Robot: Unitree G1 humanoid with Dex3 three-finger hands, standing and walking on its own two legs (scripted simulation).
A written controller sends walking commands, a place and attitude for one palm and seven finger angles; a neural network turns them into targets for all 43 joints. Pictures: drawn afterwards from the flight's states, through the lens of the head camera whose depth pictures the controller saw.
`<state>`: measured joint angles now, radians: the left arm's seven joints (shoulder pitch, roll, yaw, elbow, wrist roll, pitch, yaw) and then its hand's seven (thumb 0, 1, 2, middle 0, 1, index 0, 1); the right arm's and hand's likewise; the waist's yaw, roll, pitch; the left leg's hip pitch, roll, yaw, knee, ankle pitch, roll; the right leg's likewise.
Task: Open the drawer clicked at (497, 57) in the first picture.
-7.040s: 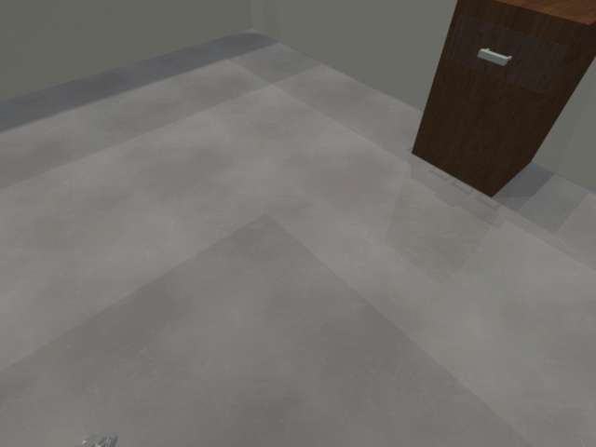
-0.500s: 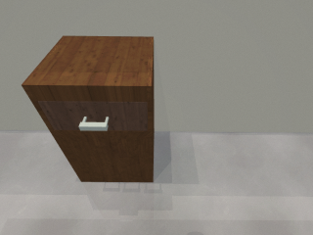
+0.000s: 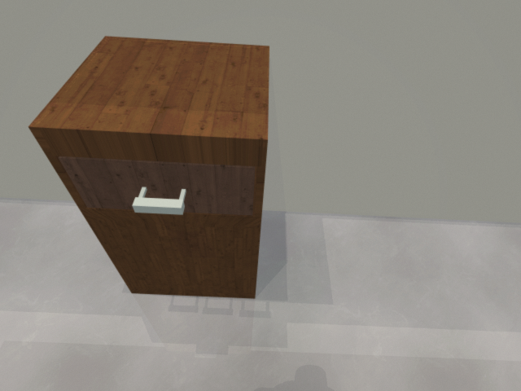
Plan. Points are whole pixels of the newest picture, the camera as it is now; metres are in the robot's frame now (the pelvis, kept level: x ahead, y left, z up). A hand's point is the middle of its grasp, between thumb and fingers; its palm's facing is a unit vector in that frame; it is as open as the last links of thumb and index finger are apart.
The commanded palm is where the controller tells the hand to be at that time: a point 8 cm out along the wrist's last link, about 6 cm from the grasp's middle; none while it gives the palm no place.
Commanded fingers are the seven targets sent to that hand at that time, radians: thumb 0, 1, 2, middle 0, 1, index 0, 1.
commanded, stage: come to a stop and stand still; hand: left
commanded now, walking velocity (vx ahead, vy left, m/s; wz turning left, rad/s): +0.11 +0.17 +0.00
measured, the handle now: (161, 198) +0.54 +0.28 -0.12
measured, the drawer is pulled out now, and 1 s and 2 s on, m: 0.00 0.00 0.00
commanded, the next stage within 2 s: look again from close up in 1.22 s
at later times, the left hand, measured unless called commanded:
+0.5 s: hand out of the picture +0.11 +0.15 -0.15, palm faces +0.06 -0.96 -0.26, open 7.3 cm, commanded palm none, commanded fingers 0.00 0.90 0.90 -0.20 -0.30 -0.20 -0.30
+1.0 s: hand out of the picture -0.01 +0.16 -0.16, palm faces +0.11 -0.98 -0.17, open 7.4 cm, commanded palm none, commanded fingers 0.00 0.90 0.90 -0.20 -0.30 -0.20 -0.30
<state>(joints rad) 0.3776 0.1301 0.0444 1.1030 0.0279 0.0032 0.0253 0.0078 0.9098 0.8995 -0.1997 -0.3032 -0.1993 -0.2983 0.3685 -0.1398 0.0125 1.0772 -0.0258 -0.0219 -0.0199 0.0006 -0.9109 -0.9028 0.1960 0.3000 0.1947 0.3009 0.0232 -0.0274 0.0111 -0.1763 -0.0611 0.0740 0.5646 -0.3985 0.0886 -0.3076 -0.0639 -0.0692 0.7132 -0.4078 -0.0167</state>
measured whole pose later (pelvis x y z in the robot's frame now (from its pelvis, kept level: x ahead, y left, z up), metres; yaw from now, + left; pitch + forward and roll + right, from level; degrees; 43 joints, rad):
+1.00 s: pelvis +0.03 -0.01 +0.01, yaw +1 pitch -1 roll +1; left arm 0.36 0.13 0.02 1.11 0.02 0.00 0.01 0.01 0.91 0.90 -0.20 -0.30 -0.20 -0.30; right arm 0.33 -0.14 0.02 1.08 -0.02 0.01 -0.03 0.00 -0.93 -0.90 0.20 0.30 0.20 0.30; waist 0.04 0.00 0.00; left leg -0.16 0.01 0.02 0.44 -0.27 -0.01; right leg -0.27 0.00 -0.09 0.46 -0.19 -0.05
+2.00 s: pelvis +0.04 +0.03 +0.01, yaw -2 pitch -1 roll +1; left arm 0.48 0.21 -0.07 0.50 0.17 0.07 0.13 0.03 0.93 0.89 -0.21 -0.31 -0.20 -0.31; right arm 0.40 -0.17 0.03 0.96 0.03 -0.15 -0.07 0.01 -0.92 -0.90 0.20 0.30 0.20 0.30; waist 0.03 0.00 0.00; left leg -0.15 -0.04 0.08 0.48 -0.31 0.03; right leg -0.29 -0.03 -0.02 0.55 -0.23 -0.02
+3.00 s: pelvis +0.05 +0.02 +0.00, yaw -1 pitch +5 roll +1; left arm 0.19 0.38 -0.05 0.05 1.01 0.03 0.33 0.00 -0.18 0.43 -0.30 -1.00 -0.30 -1.00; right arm 0.17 -0.28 -0.06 0.62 -0.03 0.08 0.00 0.01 -0.91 -0.90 0.20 0.30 0.20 0.30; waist 0.06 0.05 -0.06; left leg -0.32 -0.01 0.05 0.61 -0.39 0.02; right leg -0.45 0.01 -0.01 0.65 -0.30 -0.03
